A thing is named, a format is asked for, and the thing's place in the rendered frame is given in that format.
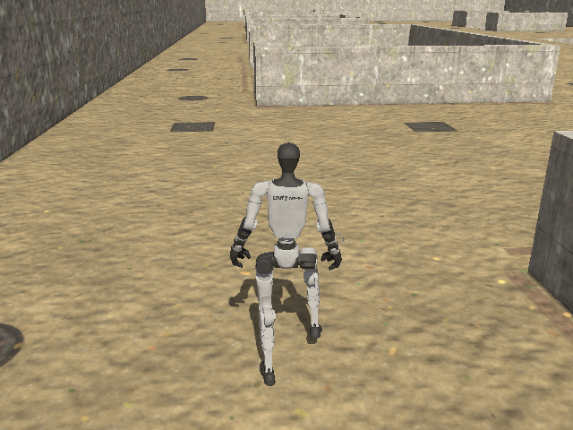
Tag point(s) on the right robot thigh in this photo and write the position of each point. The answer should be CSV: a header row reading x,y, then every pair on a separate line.
x,y
307,260

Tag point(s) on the humanoid robot head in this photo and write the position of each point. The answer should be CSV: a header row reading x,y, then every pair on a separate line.
x,y
288,157

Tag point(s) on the robot left hand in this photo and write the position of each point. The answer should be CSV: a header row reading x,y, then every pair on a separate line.
x,y
234,254

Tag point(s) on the robot right forearm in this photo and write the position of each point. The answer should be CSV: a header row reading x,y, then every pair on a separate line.
x,y
330,240

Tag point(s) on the left robot upper arm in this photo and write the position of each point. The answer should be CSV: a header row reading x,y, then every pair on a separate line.
x,y
254,204

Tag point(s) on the right robot upper arm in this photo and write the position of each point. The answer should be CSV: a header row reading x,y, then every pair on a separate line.
x,y
320,206

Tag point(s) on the robot right hand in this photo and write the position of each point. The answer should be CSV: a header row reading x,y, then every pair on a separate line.
x,y
336,257

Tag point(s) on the robot left forearm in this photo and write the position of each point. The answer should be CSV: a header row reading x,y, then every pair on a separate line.
x,y
241,237

